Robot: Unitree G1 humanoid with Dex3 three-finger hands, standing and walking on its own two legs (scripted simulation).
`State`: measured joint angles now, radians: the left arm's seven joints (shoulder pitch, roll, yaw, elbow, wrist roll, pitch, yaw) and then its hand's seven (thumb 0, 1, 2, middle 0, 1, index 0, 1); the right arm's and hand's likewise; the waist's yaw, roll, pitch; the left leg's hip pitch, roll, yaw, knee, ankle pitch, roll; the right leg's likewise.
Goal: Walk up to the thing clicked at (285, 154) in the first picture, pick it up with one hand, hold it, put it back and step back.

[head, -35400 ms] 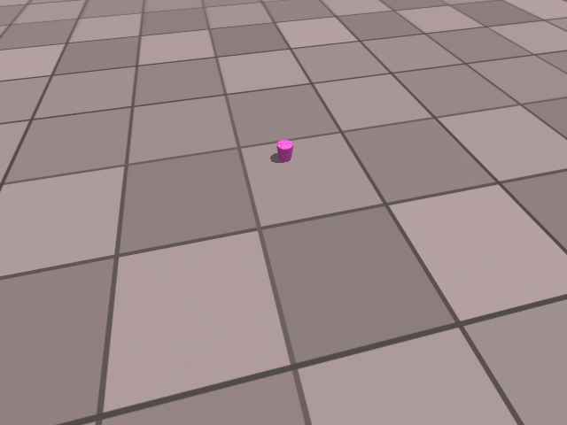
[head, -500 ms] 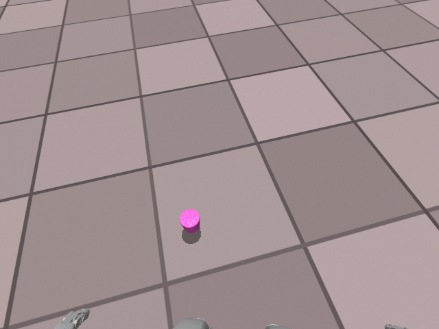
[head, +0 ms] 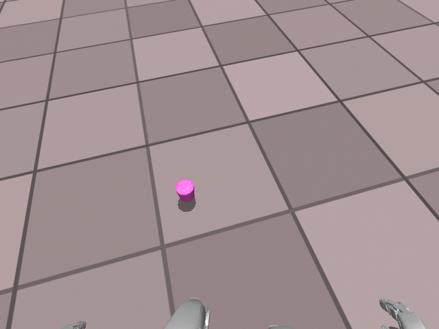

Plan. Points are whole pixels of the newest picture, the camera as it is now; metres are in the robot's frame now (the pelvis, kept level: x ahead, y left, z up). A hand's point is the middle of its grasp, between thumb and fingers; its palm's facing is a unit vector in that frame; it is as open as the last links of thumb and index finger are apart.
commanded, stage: step back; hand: left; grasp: from above
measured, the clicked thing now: (186, 191) +0.78 +0.24 -0.70
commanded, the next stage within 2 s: stand in 1.74 s
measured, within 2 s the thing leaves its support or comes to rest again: neither
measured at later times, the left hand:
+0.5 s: hand out of the picture -0.10 +0.26 -0.14, palm faces +0.02 -0.92 -0.39, open 7.4 cm
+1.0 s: hand out of the picture -0.27 +0.26 -0.13, palm faces +0.11 -0.90 -0.42, open 7.4 cm
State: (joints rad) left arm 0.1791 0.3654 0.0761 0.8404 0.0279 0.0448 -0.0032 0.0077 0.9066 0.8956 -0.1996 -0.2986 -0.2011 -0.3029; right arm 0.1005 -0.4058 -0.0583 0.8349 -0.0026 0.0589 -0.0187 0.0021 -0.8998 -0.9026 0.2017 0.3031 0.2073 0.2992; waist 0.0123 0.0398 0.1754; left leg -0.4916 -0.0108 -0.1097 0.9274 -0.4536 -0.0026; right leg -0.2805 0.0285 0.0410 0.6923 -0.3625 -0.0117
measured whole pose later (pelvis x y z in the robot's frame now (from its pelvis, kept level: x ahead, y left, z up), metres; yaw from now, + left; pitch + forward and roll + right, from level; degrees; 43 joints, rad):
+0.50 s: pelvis -0.18 -0.01 +0.01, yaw +0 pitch -3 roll -1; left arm 0.18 0.40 0.07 0.84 0.01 0.07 0.01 0.01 0.91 0.90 -0.20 -0.30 -0.20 -0.30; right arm 0.12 -0.37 -0.04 0.84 -0.03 0.04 0.00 0.00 -0.90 -0.90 0.20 0.30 0.21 0.30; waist 0.02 -0.01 0.17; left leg -0.37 0.04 0.01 0.61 -0.19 0.02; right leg -0.34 0.05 0.08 0.99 -0.52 0.02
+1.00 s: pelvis -0.30 -0.03 +0.01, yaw +6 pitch -3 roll +1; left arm 0.24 0.41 0.08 0.95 0.03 0.03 -0.01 0.01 0.90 0.90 -0.20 -0.30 -0.20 -0.30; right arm 0.28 -0.37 -0.07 1.01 -0.04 0.01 0.03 0.01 -0.90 -0.90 0.20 0.30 0.21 0.30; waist 0.01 -0.01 0.05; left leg -0.22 -0.02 -0.02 0.59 -0.33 0.03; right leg -0.36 -0.03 0.00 0.83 -0.46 -0.02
